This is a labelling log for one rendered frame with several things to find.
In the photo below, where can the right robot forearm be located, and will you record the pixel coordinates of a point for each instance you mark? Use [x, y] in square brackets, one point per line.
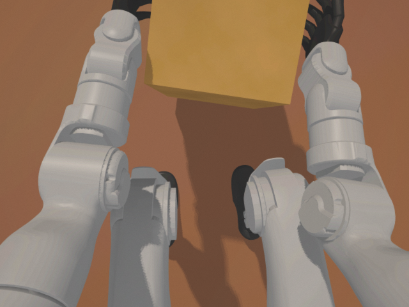
[334, 119]

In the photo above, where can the right robot foot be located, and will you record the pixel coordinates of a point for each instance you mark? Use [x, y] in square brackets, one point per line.
[239, 181]

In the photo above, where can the robot right hand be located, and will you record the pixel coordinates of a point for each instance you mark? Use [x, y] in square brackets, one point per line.
[329, 24]

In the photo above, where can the robot left hand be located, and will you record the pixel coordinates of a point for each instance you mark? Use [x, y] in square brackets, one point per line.
[131, 6]

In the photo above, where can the carton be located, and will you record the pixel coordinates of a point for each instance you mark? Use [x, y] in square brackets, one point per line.
[240, 53]

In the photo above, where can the right robot upper arm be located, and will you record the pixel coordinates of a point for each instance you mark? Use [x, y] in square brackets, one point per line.
[353, 222]

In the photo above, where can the left robot thigh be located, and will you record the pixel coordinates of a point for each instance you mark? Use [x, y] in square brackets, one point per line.
[139, 260]

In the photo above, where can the left robot forearm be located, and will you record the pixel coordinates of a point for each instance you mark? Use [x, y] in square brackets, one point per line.
[105, 89]

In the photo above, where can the left robot upper arm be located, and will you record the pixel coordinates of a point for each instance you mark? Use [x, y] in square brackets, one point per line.
[46, 262]

